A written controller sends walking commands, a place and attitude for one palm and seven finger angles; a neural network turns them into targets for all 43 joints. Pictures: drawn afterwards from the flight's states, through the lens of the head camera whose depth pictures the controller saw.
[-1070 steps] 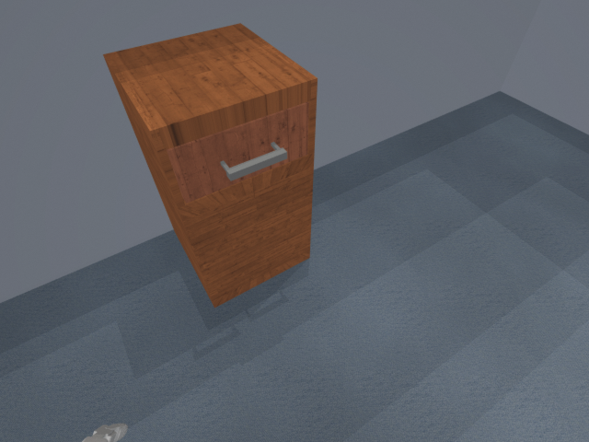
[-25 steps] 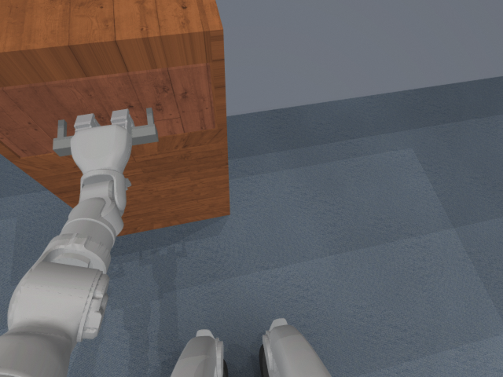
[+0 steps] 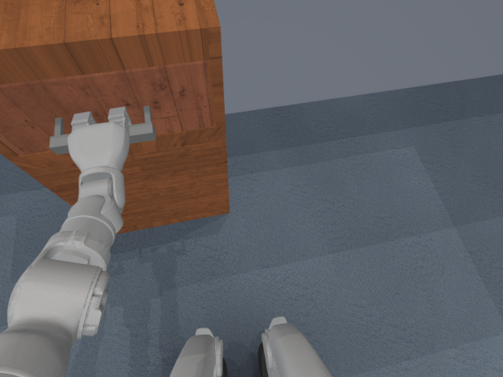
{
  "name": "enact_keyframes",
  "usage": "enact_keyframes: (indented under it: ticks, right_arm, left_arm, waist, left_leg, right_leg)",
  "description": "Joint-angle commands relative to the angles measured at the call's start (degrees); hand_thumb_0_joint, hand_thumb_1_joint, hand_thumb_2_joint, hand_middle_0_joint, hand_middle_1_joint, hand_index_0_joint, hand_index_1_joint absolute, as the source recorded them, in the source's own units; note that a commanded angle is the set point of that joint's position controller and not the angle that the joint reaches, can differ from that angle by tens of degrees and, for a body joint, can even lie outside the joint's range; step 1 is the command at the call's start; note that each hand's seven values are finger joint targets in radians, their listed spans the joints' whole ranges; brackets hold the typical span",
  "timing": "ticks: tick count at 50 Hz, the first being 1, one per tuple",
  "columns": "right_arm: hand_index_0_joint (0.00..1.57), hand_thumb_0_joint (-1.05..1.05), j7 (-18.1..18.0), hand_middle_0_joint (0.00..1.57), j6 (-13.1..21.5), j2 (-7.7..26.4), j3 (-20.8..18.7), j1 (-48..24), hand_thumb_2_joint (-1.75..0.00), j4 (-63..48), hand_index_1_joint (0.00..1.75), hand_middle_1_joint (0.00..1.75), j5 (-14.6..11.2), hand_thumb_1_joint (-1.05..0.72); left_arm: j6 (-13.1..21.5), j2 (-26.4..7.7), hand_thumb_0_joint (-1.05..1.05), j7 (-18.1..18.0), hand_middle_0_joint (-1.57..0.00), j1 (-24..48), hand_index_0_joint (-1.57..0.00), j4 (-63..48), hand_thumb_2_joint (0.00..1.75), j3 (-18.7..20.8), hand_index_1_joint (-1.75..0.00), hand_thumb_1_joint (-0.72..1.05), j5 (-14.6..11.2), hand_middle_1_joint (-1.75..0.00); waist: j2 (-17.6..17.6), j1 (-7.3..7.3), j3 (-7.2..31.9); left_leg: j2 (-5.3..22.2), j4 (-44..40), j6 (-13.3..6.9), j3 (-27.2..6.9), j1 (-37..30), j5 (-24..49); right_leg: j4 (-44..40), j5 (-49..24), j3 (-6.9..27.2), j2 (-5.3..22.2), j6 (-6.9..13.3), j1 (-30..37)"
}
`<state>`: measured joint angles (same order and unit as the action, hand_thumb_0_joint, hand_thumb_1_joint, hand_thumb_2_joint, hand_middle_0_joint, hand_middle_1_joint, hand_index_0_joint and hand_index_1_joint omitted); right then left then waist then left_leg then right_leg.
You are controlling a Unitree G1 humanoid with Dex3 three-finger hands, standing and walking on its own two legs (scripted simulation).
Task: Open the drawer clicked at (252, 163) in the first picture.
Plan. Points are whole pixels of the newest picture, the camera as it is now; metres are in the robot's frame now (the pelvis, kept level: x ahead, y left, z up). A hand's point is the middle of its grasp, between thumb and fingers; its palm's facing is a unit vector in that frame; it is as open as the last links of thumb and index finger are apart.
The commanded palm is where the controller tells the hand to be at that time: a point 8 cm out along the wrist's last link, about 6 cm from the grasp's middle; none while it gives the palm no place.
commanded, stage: pull the drawer open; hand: left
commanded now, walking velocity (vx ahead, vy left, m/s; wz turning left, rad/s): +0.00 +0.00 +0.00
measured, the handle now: (104, 128) +0.54 +0.22 -0.02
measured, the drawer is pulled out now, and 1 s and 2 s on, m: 0.00 0.11 0.23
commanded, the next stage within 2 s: none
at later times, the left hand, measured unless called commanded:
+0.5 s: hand (114, 186) +0.44 +0.20 -0.04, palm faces -0.02 -0.05 -1.00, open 5.9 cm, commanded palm +0.39 +0.20 +0.00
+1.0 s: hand (115, 220) +0.38 +0.20 -0.04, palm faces -0.01 -0.03 -1.00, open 5.9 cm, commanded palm +0.33 +0.20 +0.00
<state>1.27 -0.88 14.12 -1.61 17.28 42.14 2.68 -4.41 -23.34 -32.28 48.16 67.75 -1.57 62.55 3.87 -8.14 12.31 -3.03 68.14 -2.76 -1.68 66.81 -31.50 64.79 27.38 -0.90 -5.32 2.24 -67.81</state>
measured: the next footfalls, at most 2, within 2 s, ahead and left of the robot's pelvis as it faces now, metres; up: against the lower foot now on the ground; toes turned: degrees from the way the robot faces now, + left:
none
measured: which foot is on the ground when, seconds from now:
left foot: down 0.00-1.00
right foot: down 0.00-1.00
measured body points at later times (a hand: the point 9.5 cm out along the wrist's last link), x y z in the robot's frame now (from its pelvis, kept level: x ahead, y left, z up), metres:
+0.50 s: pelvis +0.01 +0.01 +0.02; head +0.14 +0.00 +0.45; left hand +0.43 +0.20 +0.01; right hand +0.08 -0.26 -0.12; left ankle -0.01 +0.09 -0.64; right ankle +0.01 -0.10 -0.64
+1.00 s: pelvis +0.01 +0.01 +0.02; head +0.10 +0.00 +0.46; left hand +0.37 +0.19 +0.01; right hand +0.11 -0.24 -0.12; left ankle -0.01 +0.09 -0.64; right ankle +0.01 -0.10 -0.64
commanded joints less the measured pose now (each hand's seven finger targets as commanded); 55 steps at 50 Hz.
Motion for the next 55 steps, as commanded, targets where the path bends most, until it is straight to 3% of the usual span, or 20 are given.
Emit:
enact_keyframes:
  ticks: [1,6,7,9,12,14,17,20,24,25,26,28,29,32,38,47,48,50,52,55]
  right_arm:
    - [0.2,0.0,-0.52,0.2,0.55,9.15,-3.5,9.79,-0.9,-2.41,0.3,0.3,-0.01,-0.9]
    - [0.2,0.0,-0.25,0.2,0.34,8.73,-3.76,8.85,-0.9,-3.27,0.3,0.3,-0.32,-0.9]
    - [0.2,0.0,-0.28,0.2,0.15,8.88,-3.78,8.79,-0.9,-3.2,0.3,0.3,-0.37,-0.9]
    - [0.2,0.0,-0.3,0.2,0.11,8.55,-3.89,8.43,-0.9,-3.57,0.3,0.3,-0.37,-0.9]
    - [0.2,0.0,-0.44,0.2,-0.08,8.53,-3.88,7.74,-0.9,-3.42,0.3,0.3,-0.58,-0.9]
    - [0.2,0.0,-0.37,0.2,0.06,8.27,-4.03,7.24,-0.9,-3.41,0.3,0.3,-0.6,-0.9]
    - [0.2,0.0,-0.38,0.2,-0.24,8.25,-4.22,6.67,-0.9,-3.37,0.3,0.3,-0.42,-0.9]
    - [0.2,0.0,-0.02,0.2,-0.34,7.82,-4.59,5.82,-0.9,-3.71,0.3,0.3,-0.29,-0.9]
    - [0.2,0.0,0.1,0.2,-0.85,7.32,-4.79,4.61,-0.9,-4.38,0.3,0.3,-0.36,-0.9]
    - [0.2,0.0,0.2,0.2,-0.91,7.32,-4.84,4.37,-0.9,-4.68,0.3,0.3,-0.31,-0.9]
    - [0.2,0.0,0.31,0.2,-1.04,7.05,-4.94,4.07,-0.9,-4.73,0.3,0.3,-0.46,-0.9]
    - [0.2,0.0,0.1,0.2,-1.33,7.18,-4.75,3.23,-0.9,-4.94,0.3,0.3,-0.57,-0.9]
    - [0.2,0.0,-0.01,0.2,-1.24,7.01,-4.75,2.67,-0.9,-5.06,0.3,0.3,-0.51,-0.9]
    - [0.2,0.0,-0.22,0.2,-1.24,6.81,-4.66,1.8,-0.9,-5.26,0.3,0.3,-0.57,-0.9]
    - [0.2,0.0,-0.33,0.2,-1.08,6.4,-4.58,-0.13,-0.9,-5.5,0.3,0.3,-0.6,-0.9]
    - [0.2,0.0,-0.44,0.2,-0.69,5.94,-4.46,-2.38,-0.9,-6.15,0.3,0.3,-0.72,-0.9]
    - [0.2,0.0,-0.49,0.2,-0.62,5.85,-4.36,-2.4,-0.9,-6.12,0.3,0.3,-0.8,-0.9]
    - [0.2,0.0,-0.6,0.2,-0.37,5.99,-4.29,-2.74,-0.9,-6.53,0.3,0.3,-0.76,-0.9]
    - [0.2,0.0,-0.71,0.2,-0.31,5.72,-4.14,-3.41,-0.9,-6.77,0.3,0.3,-0.97,-0.9]
    - [0.2,0.0,-0.65,0.2,0.0,5.79,-4.2,-3.74,-0.9,-7.19,0.3,0.3,-0.97,-0.9]
  left_arm:
    - [0.88,-9.23,0.0,-0.66,-0.4,14.71,-0.4,-8.64,0.9,1.34,-1.35,0.9,-0.03,-1.35]
    - [1.34,-6.64,0.0,-0.4,-0.4,8.28,-0.4,-11.27,0.9,0.72,-1.35,0.9,-0.86,-1.35]
    - [1.32,-8.27,0.0,-0.52,-0.4,6.19,-0.4,-11.49,0.9,2.46,-1.35,0.9,-0.91,-1.35]
    - [1.54,-7.57,0.0,-0.73,-0.4,3.45,-0.4,-13.26,0.9,2.52,-1.35,0.9,-1.22,-1.35]
    - [1.51,-7.07,0.0,-1.12,-0.4,0.85,-0.4,-12.58,0.9,2.5,-1.35,0.9,-1.09,-1.35]
    - [1.7,-5.03,0.0,-1.84,-0.4,1.17,-0.4,-13.54,0.9,0.97,-1.35,0.9,-0.7,-1.35]
    - [1.59,-6.43,0.0,-3.15,-0.4,-0.83,-0.4,-14.33,0.9,2.78,-1.35,0.9,-0.04,-1.35]
    - [1.45,-3.98,0.0,-4.01,-0.4,-2.43,-0.4,-17.23,0.9,1.82,-1.35,0.9,0.13,-1.35]
    - [0.48,-2.25,0.0,-5.11,-0.4,-6.41,-0.4,-19.68,0.9,1.31,-1.35,0.9,0.49,-1.35]
    - [0.31,-1.5,0.0,-5.18,-0.4,-6.53,-0.4,-21.18,0.9,0.76,-1.35,0.9,0.45,-1.35]
    - [-0.08,0.41,0.0,-5.21,-0.4,-8.58,-0.4,-20.7,0.9,-0.35,-1.35,0.9,0.35,-1.35]
    - [-0.65,-0.98,0.0,-5.56,-0.4,-9.98,-0.4,-20.84,0.9,0.78,-1.35,0.9,0.58,-1.35]
    - [-0.8,0.25,0.0,-5.69,-0.4,-9.19,-0.4,-21.34,0.9,-0.36,-1.35,0.9,0.55,-1.35]
    - [-0.95,-0.97,0.0,-6.23,-0.4,-10.76,-0.4,-22.8,0.9,0.7,-1.35,0.9,1.05,-1.35]
    - [-2.13,1.39,0.0,-7.21,-0.4,-11.61,-0.4,-23.92,0.9,-1.13,-1.35,0.9,1.83,-1.35]
    - [-3.57,4.4,0.0,-7.42,-0.4,-14.81,-0.4,-24.9,0.9,-3.21,-1.35,0.9,1.36,-1.35]
    - [-3.61,4.45,0.0,-7.36,-0.4,-14.62,-0.4,-24.97,0.9,-3.48,-1.35,0.9,1.16,-1.35]
    - [-3.43,2.76,0.0,-7.18,-0.4,-16.51,-0.4,-26.42,0.9,-1.95,-1.35,0.9,0.94,-1.35]
    - [-3.5,5.27,0.0,-6.94,-0.4,-18.08,-0.4,-26.37,0.9,-4.11,-1.35,0.9,0.81,-1.35]
    - [-3.31,4.77,0.0,-6.89,-0.4,-21.38,-0.4,-28.11,0.9,-3.34,-1.35,0.9,0.67,-1.35]
  waist:
    - [1.66,-0.05,29.2]
    - [0.76,1.38,28.57]
    - [-0.06,2.18,28.75]
    - [-0.94,2.73,29.16]
    - [-3.72,2.74,25.24]
    - [-3.13,2.53,23.94]
    - [-3.32,3.48,24.53]
    - [-1.13,4.13,26.33]
    - [-2.08,4.73,26.36]
    - [-0.73,4.89,26.97]
    - [-1.83,4.74,26.15]
    - [-3.36,5.05,23.95]
    - [-3.6,4.51,23.56]
    - [-2.92,5.37,23.49]
    - [-2.05,5.39,20.96]
    - [-2.74,6.21,21.24]
    - [-4.6,5.9,20.67]
    - [-3.91,6.95,21.71]
    - [-4.9,6.61,20.19]
    - [-5.04,7.31,20.14]
  left_leg:
    - [1.98,-6.17,0.6,-0.92,-18.72,26.9]
    - [2.17,-7.17,0.58,-0.45,-20.04,28.05]
    - [2.24,-7.3,0.56,-0.41,-20.03,28.31]
    - [2.14,-7.65,0.45,0.08,-20.1,29.09]
    - [1.9,-8.19,0.23,0.26,-17.28,27.01]
    - [1.85,-8.74,0.25,0.36,-17.61,26.23]
    - [1.81,-8.79,0.4,0.34,-18.82,28.05]
    - [2.04,-9.11,0.92,-0.12,-22.69,31.76]
    - [2.34,-9.53,1.11,-0.13,-25.05,33.97]
    - [2.48,-9.75,1.33,-0.56,-26.44,36.01]
    - [2.57,-9.7,1.27,-0.45,-27.07,36.29]
    - [2.41,-10.25,1.24,-0.31,-25.42,34.01]
    - [2.29,-10.41,1.1,-0.09,-24.88,32.25]
    - [2.11,-10.8,1.25,-0.18,-25.32,32.5]
    - [2.13,-11.52,1.63,-0.47,-26.08,29.86]
    - [1.71,-12.21,1.63,-0.24,-25.77,26.19]
    - [1.58,-12.28,1.39,-0.11,-24.71,25.02]
    - [1.38,-12.73,1.42,-0.16,-24.42,24.67]
    - [1.34,-12.79,1.27,0.0,-23.88,23.69]
    - [1.22,-13.04,1.26,-0.08,-23.76,23.54]
  right_leg:
    - [-6.04,-24.5,0.73,1.64,-0.23,19.84]
    - [-6.91,-26.06,0.84,1.55,-0.26,21.83]
    - [-6.88,-26.69,1.09,1.5,-0.23,22.65]
    - [-7.23,-28.85,1.35,1.62,-0.34,25.06]
    - [-7.86,-28.62,1.87,1.72,-0.41,25.53]
    - [-8.43,-27.47,1.73,1.78,-0.29,24.83]
    - [-8.09,-28.83,1.91,1.8,-0.13,25.22]
    - [-7.92,-29.25,1.23,1.8,0.16,24.38]
    - [-8.46,-30.17,1.16,1.71,0.04,25.03]
    - [-8.37,-30.25,0.88,1.73,0.2,24.65]
    - [-8.74,-30.13,0.7,1.61,0.09,24.4]
    - [-9.2,-29.16,0.94,1.63,0.11,24.96]
    - [-9.54,-28.75,1.05,1.67,0.06,25.19]
    - [-9.37,-28.76,1.23,1.82,0.3,25.64]
    - [-9.91,-24.36,0.67,1.68,0.61,23.2]
    - [-10.4,-21.6,0.69,1.71,0.86,23.59]
    - [-10.63,-21.74,0.88,1.75,0.78,24.57]
    - [-10.64,-22.04,1.19,1.83,0.98,26.08]
    - [-10.88,-21.38,1.21,1.86,0.89,25.55]
    - [-11.07,-21.46,1.39,1.88,1.07,26.33]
